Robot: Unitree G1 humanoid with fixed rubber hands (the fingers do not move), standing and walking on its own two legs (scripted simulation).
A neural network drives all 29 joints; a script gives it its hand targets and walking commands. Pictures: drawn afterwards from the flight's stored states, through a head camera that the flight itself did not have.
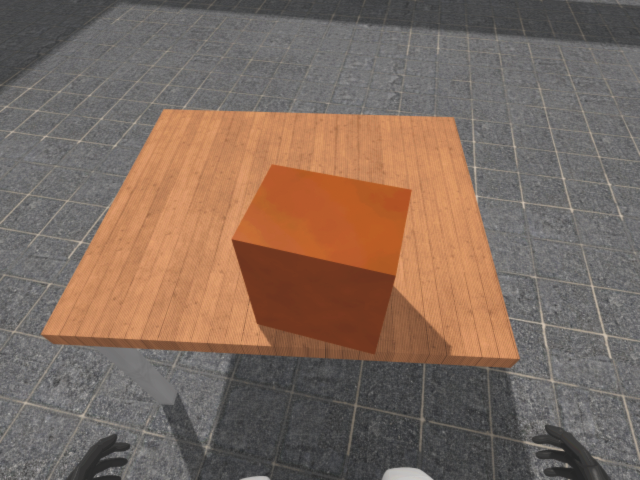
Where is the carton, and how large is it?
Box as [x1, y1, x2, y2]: [232, 164, 411, 353]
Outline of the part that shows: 272,164 232,237 232,242 257,323 374,353 395,276 411,190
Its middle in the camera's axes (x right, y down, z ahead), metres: +0.01 +0.04 +0.66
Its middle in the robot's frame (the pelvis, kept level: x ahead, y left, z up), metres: +0.45 -0.01 -0.07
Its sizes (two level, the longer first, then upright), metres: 0.227 0.162 0.259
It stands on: a table, 0.56 m high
